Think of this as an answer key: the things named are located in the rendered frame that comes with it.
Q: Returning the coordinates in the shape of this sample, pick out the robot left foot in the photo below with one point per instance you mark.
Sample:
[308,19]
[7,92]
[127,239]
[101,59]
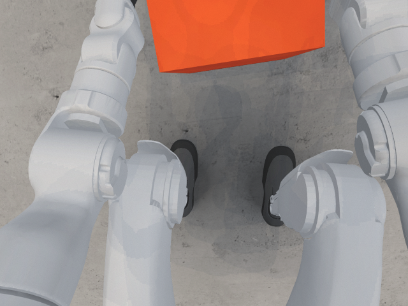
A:
[187,153]

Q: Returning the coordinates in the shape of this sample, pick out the robot left forearm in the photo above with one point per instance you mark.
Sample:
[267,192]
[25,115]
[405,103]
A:
[103,77]

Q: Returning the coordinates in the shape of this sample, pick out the left robot shin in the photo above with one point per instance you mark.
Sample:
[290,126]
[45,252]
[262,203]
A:
[154,147]

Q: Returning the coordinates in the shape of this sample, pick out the robot right forearm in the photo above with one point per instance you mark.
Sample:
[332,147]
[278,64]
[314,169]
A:
[374,35]

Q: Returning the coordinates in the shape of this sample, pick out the right robot upper arm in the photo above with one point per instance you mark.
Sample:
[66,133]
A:
[381,146]

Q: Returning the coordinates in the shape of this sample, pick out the carton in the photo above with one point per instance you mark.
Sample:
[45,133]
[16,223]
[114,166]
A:
[191,36]

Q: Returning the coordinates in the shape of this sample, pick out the left robot upper arm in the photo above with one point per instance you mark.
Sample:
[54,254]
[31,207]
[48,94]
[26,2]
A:
[43,250]

